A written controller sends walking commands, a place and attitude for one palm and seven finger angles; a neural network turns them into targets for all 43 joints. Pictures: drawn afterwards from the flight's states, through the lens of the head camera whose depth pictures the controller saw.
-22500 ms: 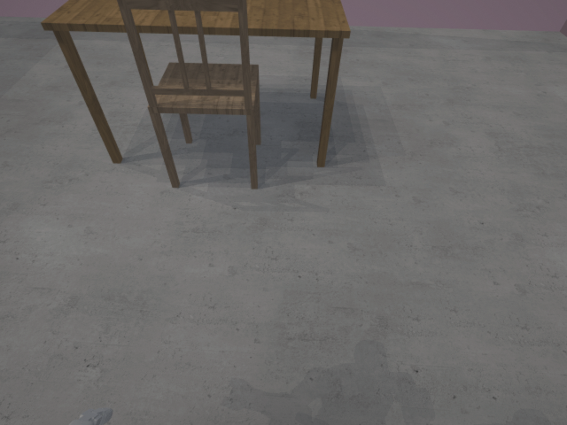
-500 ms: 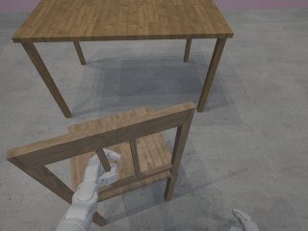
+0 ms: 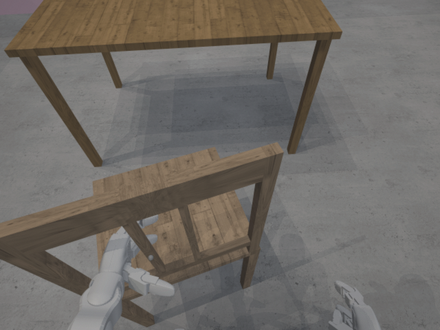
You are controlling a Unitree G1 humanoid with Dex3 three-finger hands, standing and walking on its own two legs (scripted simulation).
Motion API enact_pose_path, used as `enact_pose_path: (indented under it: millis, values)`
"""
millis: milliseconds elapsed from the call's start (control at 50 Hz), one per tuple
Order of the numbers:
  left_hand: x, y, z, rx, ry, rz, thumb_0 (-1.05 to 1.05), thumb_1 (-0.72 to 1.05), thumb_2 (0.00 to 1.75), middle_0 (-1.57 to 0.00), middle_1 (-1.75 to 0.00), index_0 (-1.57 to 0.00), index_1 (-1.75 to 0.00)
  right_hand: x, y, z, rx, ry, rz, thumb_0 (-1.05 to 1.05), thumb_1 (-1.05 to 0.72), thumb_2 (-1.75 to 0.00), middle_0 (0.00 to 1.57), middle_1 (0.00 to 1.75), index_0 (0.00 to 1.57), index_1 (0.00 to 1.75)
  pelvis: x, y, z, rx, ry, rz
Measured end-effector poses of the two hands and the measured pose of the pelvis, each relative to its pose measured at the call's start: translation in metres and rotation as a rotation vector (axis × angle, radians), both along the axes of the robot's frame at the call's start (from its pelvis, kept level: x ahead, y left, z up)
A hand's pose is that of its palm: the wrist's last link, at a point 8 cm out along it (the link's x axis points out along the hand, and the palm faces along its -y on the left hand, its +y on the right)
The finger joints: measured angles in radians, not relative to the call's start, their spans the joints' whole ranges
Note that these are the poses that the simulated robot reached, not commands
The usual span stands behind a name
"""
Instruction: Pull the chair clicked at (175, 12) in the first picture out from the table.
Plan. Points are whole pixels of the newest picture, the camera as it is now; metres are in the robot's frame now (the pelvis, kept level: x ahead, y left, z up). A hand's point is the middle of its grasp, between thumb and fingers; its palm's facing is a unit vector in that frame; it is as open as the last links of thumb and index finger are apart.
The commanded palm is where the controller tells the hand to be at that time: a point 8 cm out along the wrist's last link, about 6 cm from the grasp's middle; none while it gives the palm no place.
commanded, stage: open the thumb and straighten the fingers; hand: left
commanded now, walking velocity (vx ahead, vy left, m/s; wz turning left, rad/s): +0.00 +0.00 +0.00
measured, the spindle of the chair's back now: (147, 249) +0.28 +0.15 -0.05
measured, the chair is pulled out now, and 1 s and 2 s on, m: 0.58 0.58 0.58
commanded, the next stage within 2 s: draw the fingers out of the gap in 0.20 s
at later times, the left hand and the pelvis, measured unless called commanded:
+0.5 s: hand (143, 280) +0.22 +0.15 -0.04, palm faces -0.02 -0.99 -0.15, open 17.5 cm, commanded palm +0.19 +0.20 -0.02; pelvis +0.00 +0.00 -0.01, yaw +1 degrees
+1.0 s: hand (141, 325) +0.15 +0.14 -0.03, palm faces +0.00 -0.99 -0.15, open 17.5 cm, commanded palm +0.12 +0.19 -0.02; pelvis -0.01 +0.00 -0.02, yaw +2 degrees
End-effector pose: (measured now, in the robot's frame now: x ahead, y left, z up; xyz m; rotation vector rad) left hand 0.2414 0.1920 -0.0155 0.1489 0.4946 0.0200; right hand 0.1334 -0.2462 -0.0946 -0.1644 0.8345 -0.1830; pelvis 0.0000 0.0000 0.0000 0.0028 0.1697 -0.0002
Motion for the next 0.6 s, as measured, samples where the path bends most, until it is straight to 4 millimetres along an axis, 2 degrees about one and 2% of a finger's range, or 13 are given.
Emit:
enact_pose_path:
  millis: [140,240,380,600]
  values:
    - [-0.004,0.005,-0.003,0.004,0.011,0.005,0.0,-0.53,0.21,-0.11,-0.35,-0.12,-0.34,0.019,0.004,0.002,-0.015,-0.043,0.035,0.01,-0.9,-0.9,0.2,0.3,0.2,0.3,0.002,-0.001,-0.005,-0.005,0.009,0.015]
    - [-0.006,0.007,0.0,0.0,0.001,0.001,-0.01,-0.54,0.2,-0.05,-0.14,-0.05,-0.14,0.025,0.001,0.007,-0.036,-0.064,0.04,0.01,-0.9,-0.9,0.2,0.3,0.2,0.3,0.003,0.0,-0.007,-0.009,0.012,0.019]
    - [-0.014,0.007,-0.002,0.002,0.018,-0.004,-0.01,-0.54,0.2,-0.01,-0.04,-0.01,-0.03,0.022,-0.004,0.011,-0.053,-0.072,0.029,0.01,-0.9,-0.9,0.2,0.3,0.2,0.3,0.001,0.001,-0.008,-0.01,0.014,0.017]
    - [-0.059,0.008,-0.001,0.011,0.039,0.012,-0.01,-0.54,0.2,0.0,-0.01,0.0,0.0,0.015,0.003,0.008,-0.046,-0.09,0.021,0.01,-0.9,-0.9,0.2,0.3,0.2,0.3,-0.003,0.002,-0.012,-0.015,0.014,0.023]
